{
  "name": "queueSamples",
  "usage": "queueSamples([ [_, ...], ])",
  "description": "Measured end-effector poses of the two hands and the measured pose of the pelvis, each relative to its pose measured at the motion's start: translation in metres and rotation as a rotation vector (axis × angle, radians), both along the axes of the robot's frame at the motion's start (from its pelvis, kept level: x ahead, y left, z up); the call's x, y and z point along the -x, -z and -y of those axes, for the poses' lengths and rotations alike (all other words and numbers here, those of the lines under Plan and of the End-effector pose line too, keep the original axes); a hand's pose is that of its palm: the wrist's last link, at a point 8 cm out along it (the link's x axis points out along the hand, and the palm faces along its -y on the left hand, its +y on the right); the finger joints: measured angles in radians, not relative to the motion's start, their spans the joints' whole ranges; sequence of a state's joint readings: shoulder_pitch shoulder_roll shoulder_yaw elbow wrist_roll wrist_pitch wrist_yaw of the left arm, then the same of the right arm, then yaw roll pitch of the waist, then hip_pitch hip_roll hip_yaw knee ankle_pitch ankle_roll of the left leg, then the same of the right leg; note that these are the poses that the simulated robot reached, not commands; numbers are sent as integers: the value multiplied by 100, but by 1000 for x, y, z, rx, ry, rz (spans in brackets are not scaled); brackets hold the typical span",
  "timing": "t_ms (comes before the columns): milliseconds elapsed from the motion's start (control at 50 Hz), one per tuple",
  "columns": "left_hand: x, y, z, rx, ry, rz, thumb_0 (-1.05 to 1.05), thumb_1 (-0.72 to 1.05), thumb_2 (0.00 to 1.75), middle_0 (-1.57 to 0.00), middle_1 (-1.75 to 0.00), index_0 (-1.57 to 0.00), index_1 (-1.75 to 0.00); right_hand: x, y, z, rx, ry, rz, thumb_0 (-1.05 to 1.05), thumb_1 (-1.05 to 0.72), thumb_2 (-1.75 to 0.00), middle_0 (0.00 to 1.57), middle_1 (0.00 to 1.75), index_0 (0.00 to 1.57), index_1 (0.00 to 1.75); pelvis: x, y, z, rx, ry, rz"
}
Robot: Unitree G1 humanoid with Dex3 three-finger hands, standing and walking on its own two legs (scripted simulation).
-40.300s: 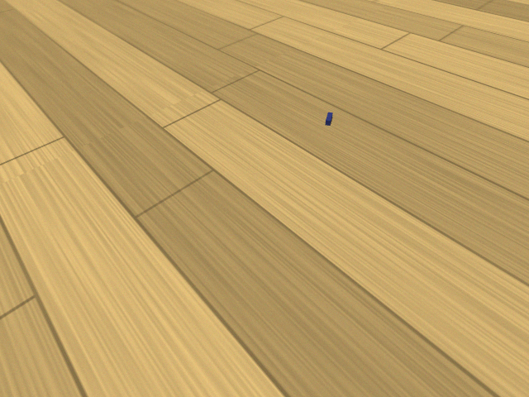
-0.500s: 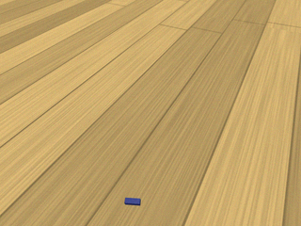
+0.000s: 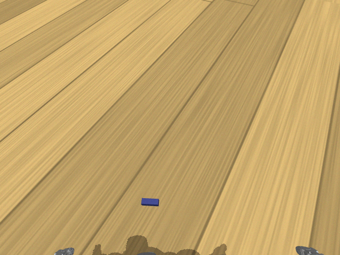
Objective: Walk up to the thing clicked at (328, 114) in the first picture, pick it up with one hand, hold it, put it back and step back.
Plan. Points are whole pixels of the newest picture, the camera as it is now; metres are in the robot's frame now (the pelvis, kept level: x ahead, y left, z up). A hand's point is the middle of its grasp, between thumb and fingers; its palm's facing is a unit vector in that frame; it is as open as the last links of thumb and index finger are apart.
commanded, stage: step back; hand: left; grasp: from above
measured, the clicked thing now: (150, 202) +0.43 +0.16 -0.75
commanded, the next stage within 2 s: none
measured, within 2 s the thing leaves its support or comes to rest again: neither
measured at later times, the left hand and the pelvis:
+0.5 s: hand out of the picture +0.05 +0.28 -0.17, palm faces -0.12 -0.92 -0.38, open 7.4 cm; pelvis -0.08 +0.03 -0.01, yaw -6 degrees
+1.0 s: hand out of the picture -0.06 +0.29 -0.16, palm faces -0.04 -0.93 -0.36, open 7.4 cm; pelvis -0.21 +0.04 -0.02, yaw -3 degrees
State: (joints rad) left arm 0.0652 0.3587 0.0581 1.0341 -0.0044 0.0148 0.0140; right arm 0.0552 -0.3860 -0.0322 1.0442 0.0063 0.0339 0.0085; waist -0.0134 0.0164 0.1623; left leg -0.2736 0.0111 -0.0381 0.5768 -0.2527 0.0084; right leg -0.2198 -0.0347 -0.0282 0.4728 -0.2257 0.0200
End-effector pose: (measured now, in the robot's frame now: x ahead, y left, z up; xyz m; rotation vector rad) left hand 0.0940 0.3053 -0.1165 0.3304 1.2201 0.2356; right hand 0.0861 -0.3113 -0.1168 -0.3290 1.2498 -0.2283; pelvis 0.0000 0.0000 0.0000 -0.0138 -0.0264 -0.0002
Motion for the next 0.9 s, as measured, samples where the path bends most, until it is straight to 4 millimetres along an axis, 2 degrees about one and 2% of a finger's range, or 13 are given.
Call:
queueSamples([
  [80,-4,8,-19,-6,34,13,0,90,90,-20,-30,-21,-30,18,-1,-5,31,11,-13,1,-91,-90,20,30,20,30,9,8,-17,-5,5,-7],
  [160,-15,19,-37,-7,44,56,0,90,90,-20,-30,-21,-30,44,-2,-19,63,14,-39,1,-91,-90,20,30,20,30,21,15,-31,1,9,-4],
  [260,-13,17,-35,11,62,72,0,90,90,-20,-30,-20,-30,75,-14,-35,70,22,-72,1,-91,-90,20,30,20,30,35,6,-36,15,12,-9],
  [440,33,18,-25,13,126,8,0,90,90,-20,-30,-21,-30,91,-7,-37,51,52,51,1,-90,-90,20,30,21,30,67,9,-36,-6,76,4],
  [580,72,9,-11,-27,142,21,0,90,90,-20,-30,-21,-30,114,16,-19,5,66,99,1,-90,-90,20,30,21,30,100,20,-21,11,99,34],
  [680,102,-10,-5,-34,123,45,0,90,90,-20,-30,-21,-30,137,10,-15,-16,69,77,1,-91,-90,20,30,20,30,120,8,-15,-47,106,27],
  [760,114,-20,-7,-43,116,73,0,90,90,-20,-30,-21,-30,161,6,-11,1,53,52,1,-91,-90,20,30,20,30,138,3,-18,-53,92,-4],
  [840,121,-19,-12,-42,125,121,0,90,90,-20,-30,-21,-30,188,7,-12,30,30,10,1,-91,-90,20,30,20,30,161,6,-24,-35,64,-15],
  [900,133,-10,-20,-27,123,150,0,90,90,-20,-30,-21,-30,205,7,-19,49,4,-6,1,-91,-90,20,30,20,30,180,12,-31,-23,36,-10],
])
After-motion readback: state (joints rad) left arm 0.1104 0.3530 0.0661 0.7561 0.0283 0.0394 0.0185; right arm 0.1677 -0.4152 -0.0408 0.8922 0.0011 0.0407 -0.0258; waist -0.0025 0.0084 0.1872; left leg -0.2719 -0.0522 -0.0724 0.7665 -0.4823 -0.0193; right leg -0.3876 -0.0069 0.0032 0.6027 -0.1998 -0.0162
